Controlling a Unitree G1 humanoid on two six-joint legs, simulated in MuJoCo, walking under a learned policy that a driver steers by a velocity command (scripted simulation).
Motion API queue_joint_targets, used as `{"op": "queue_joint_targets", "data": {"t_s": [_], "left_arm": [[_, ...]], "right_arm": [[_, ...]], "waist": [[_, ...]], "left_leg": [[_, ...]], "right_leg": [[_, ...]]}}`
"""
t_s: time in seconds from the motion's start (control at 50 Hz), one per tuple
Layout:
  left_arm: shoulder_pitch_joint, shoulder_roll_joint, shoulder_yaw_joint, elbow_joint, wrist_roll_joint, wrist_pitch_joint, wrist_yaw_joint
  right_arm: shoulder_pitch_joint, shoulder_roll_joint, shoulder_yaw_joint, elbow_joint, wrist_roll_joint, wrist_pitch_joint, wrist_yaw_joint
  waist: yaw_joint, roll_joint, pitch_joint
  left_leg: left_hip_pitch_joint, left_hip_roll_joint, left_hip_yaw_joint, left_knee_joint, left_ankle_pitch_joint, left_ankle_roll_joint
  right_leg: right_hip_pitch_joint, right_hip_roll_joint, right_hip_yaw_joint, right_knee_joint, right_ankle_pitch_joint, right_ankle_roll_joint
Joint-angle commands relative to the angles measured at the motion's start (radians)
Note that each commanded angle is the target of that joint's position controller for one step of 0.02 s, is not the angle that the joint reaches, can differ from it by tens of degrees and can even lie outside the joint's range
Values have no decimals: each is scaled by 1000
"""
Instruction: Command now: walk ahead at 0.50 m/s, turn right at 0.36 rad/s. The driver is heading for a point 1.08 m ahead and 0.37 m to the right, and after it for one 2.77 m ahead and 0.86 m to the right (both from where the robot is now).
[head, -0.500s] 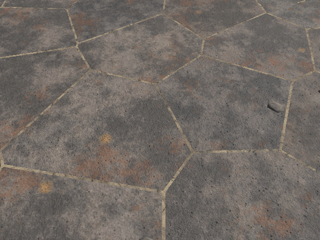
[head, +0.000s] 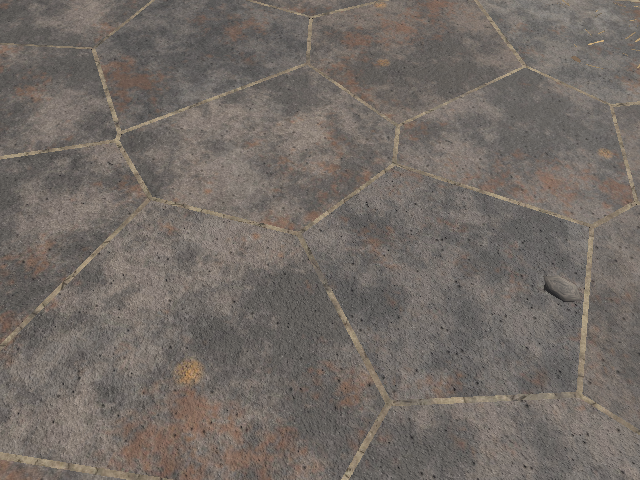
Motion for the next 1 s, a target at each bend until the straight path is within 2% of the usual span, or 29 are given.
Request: {"op": "queue_joint_targets", "data": {"t_s": [0.02,0.12,0.18,0.24,0.28,0.3,0.34,0.36,0.38,0.4,0.42,0.44,0.46,0.48,0.5,0.54,0.6,0.64,0.7,0.76,0.8,0.82,0.84,0.86,0.88,0.9,0.92,0.96,1.0], "left_arm": [[21,49,22,-63,-1,12,2],[-83,26,19,-107,7,20,-8],[-189,7,7,-144,12,14,-29],[-281,3,1,-193,11,13,-46],[-302,14,7,-222,19,12,-59],[-281,30,15,-230,23,12,-64],[-123,85,47,-204,21,13,-65],[16,138,76,-171,22,14,-51],[79,223,97,-160,24,26,-24],[-2,304,98,-216,49,24,-16],[16,235,85,-240,43,25,-25],[-42,189,72,-244,33,21,-27],[-90,151,64,-237,15,19,-25],[-128,119,56,-243,10,22,-16],[-149,117,53,-253,22,28,-12],[-167,136,61,-258,38,31,-7],[-159,160,69,-253,31,43,12],[-164,162,69,-256,21,60,25],[-161,154,65,-263,14,72,32],[-130,156,64,-256,18,67,25],[-123,142,57,-254,17,64,21],[-135,125,50,-256,16,64,22],[-128,79,36,-259,19,60,23],[-107,7,14,-278,16,53,20],[-149,50,20,-323,6,35,19],[-154,119,38,-309,12,28,18],[-147,127,45,-287,18,28,15],[-136,95,41,-272,21,23,6],[-171,60,31,-279,18,10,-5]], "right_arm": [[15,-99,-34,-18,-6,-31,-3],[30,-134,-48,30,-10,-34,-21],[58,-163,-55,51,-2,-25,-30],[114,-185,-64,83,11,-5,-34],[105,-199,-68,88,18,17,-41],[97,-215,-71,85,22,28,-47],[73,-236,-77,71,33,46,-60],[52,-224,-71,62,40,46,-62],[100,-156,-48,43,4,34,-57],[208,-74,-15,5,-20,13,-40],[152,-180,-34,23,3,-4,-26],[59,-187,-35,-13,33,-5,-25],[31,-169,-33,-10,22,0,-38],[23,-177,-39,-5,4,14,-52],[36,-182,-43,-5,2,30,-55],[68,-152,-37,-3,-4,49,-59],[40,-131,-29,-11,-9,59,-67],[2,-130,-27,-20,-6,66,-65],[-79,-128,-24,-45,10,64,-49],[-118,-145,-30,-63,18,35,-36],[-82,-147,-38,-57,23,11,-30],[-39,-143,-42,-43,23,1,-29],[24,-177,-55,-30,14,-5,-34],[104,-249,-69,-20,-13,-2,-43],[160,-287,-86,10,-28,-2,-30],[120,-226,-71,-6,-10,-7,-28],[100,-177,-58,-9,4,-6,-30],[95,-148,-44,0,10,-1,-33],[113,-150,-42,11,2,-4,-34]], "waist": [[-6,142,-40],[-16,96,11],[-57,76,42],[-90,64,72],[-78,78,75],[-57,103,43],[30,137,-67],[110,111,-139],[104,-57,-223],[-10,-243,-392],[80,-56,-521],[69,-23,-382],[30,58,-232],[5,53,-176],[-25,31,-147],[-52,1,-148],[-46,-18,-181],[-35,-38,-194],[-1,-80,-154],[23,-117,-116],[-2,-117,-108],[-35,-106,-97],[-60,-53,-113],[-59,142,-150],[-71,303,-83],[-67,223,-22],[-61,188,2],[-56,183,23],[-66,181,29]], "left_leg": [[161,268,-223,-283,132,148],[180,252,-48,-319,252,140],[203,250,32,-329,265,124],[304,280,69,-300,307,116],[353,284,104,-211,543,94],[371,281,117,-139,732,79],[362,258,129,99,960,44],[273,214,145,304,860,3],[16,136,140,614,273,-62],[-337,-72,1,1006,-517,-131],[-348,-21,-203,1052,-492,-113],[-390,21,-194,1004,-416,-92],[-409,58,-172,905,-346,-93],[-376,84,-170,832,-298,-97],[-305,87,-170,795,-271,-99],[-240,67,-153,714,-242,-118],[-232,43,-155,571,-169,-144],[-218,31,-166,493,-99,-151],[-212,20,-179,346,-36,-138],[-169,-1,-179,208,-89,-110],[-61,-9,-166,92,-87,-82],[38,-1,-155,1,-40,-63],[178,95,-224,-51,-61,-22],[343,291,-463,-123,-232,75],[336,417,-764,-224,-424,183],[302,399,-727,-223,-490,192],[282,343,-633,-218,-453,159],[263,282,-503,-238,-330,127],[226,245,-390,-266,-175,125]], "right_leg": [[-175,-80,53,14,99,15],[-244,-74,57,-197,316,30],[-218,-60,-9,-359,416,16],[-251,-49,-49,-452,388,-11],[-230,-16,-96,-500,322,-32],[-175,18,-128,-505,279,-47],[30,98,-168,-523,232,-87],[242,124,-148,-619,356,-122],[527,-32,70,-605,726,-185],[822,-328,609,-623,1002,-447],[806,-322,594,-678,934,-448],[692,-270,448,-691,853,-397],[529,-203,347,-719,772,-335],[411,-171,303,-744,720,-305],[300,-144,277,-773,708,-295],[200,-122,248,-790,757,-295],[183,-96,230,-770,752,-275],[177,-74,244,-766,600,-245],[148,-48,331,-828,33,-220],[167,-60,412,-817,-108,-219],[152,-46,446,-778,-148,-203],[105,-15,437,-738,-177,-179],[9,34,387,-624,-232,-133],[-170,152,204,-364,-283,-65],[-370,157,124,-200,-263,-47],[-408,89,134,-104,-187,-30],[-408,79,122,-74,-121,-15],[-396,56,101,-70,-15,8],[-352,44,52,-109,79,19]]}}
